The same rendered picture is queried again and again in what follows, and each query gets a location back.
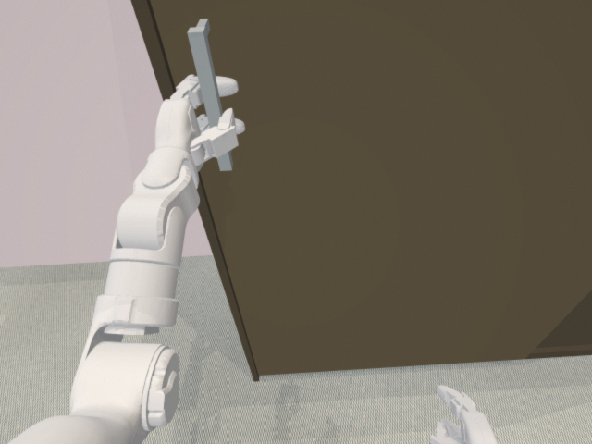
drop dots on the robot left hand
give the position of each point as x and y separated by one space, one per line
178 127

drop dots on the left robot forearm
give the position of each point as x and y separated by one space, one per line
146 253

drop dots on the wardrobe door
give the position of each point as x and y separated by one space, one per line
414 182
575 328

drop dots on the left robot upper arm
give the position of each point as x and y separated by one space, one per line
124 391

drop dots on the robot right hand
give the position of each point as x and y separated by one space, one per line
475 427

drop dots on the handle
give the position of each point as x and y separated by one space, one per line
207 79

